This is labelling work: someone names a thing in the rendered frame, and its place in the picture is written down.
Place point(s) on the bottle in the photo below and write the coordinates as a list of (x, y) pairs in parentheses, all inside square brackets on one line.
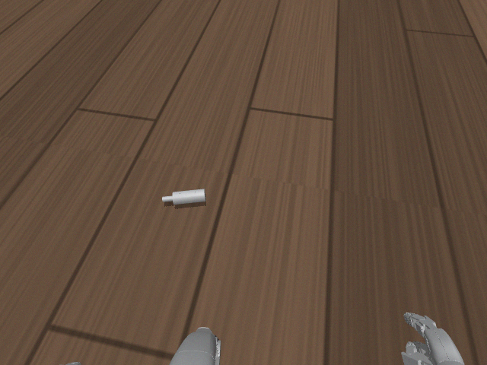
[(184, 197)]

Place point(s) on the right robot hand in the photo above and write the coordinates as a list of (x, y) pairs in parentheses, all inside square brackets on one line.
[(439, 346)]

